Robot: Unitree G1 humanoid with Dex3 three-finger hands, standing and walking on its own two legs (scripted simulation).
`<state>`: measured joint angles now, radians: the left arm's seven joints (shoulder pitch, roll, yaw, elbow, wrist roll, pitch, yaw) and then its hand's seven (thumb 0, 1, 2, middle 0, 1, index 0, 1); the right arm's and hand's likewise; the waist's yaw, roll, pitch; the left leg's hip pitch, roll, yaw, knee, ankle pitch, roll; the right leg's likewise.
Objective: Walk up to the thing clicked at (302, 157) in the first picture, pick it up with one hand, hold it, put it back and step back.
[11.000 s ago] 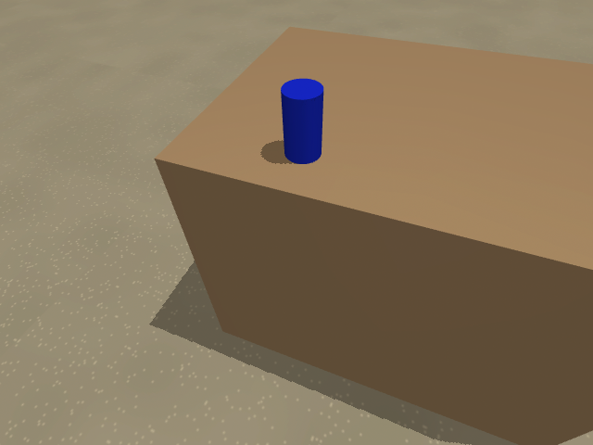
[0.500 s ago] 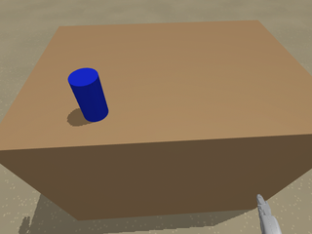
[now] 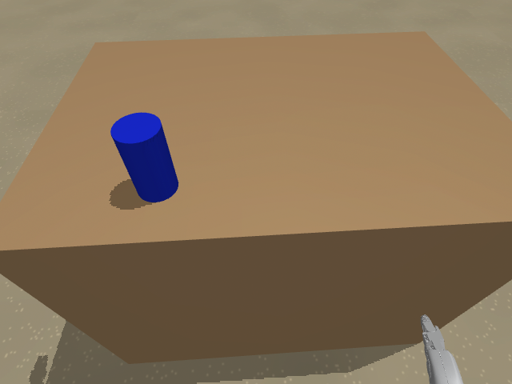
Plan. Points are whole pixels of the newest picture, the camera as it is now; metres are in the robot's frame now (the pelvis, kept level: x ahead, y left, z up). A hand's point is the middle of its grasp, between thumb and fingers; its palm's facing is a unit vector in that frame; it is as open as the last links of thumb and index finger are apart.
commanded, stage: go down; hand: left
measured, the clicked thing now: (148, 159) +0.47 +0.19 +0.10
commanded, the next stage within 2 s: approach in 0.26 s
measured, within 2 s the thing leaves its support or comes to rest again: neither
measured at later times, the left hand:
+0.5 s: hand out of the picture +0.38 +0.38 +0.21, palm faces +0.19 -0.98 -0.02, open 17.7 cm
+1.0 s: hand (123, 168) +0.46 +0.24 +0.09, palm faces +0.10 -0.99 +0.04, open 17.7 cm
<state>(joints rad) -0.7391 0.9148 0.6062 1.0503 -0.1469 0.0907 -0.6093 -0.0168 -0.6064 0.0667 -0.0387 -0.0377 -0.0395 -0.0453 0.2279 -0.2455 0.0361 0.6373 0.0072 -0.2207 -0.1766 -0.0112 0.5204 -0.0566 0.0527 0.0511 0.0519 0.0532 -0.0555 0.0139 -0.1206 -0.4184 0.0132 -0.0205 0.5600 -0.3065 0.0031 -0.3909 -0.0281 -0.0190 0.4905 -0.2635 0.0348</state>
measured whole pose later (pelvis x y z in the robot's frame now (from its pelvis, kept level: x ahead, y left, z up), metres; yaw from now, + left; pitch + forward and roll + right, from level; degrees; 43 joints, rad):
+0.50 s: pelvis +0.00 +0.00 +0.00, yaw +0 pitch +9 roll -1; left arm -0.74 0.91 0.58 1.05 -0.14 0.08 -0.59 -0.02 -0.60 0.06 -0.04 -0.05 -0.04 -0.06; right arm 0.23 -0.24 0.03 0.63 0.01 -0.23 -0.18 -0.01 0.52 -0.05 0.05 0.05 0.05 0.05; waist -0.06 0.00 -0.12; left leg -0.42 0.01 -0.02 0.57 -0.31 0.00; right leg -0.40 -0.03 -0.02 0.51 -0.27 0.03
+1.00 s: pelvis -0.01 +0.00 -0.02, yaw -2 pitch +15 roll -2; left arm -0.75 0.56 0.48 0.98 -0.15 -0.17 -0.27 -0.02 -0.59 0.05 -0.05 -0.05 -0.05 -0.05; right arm 0.29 -0.24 0.00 0.46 -0.01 -0.16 -0.05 -0.01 0.53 -0.05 0.05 0.05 0.05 0.05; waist -0.14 -0.01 -0.09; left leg -0.63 0.04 0.00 0.76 -0.38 -0.01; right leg -0.62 0.00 0.01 0.69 -0.32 0.03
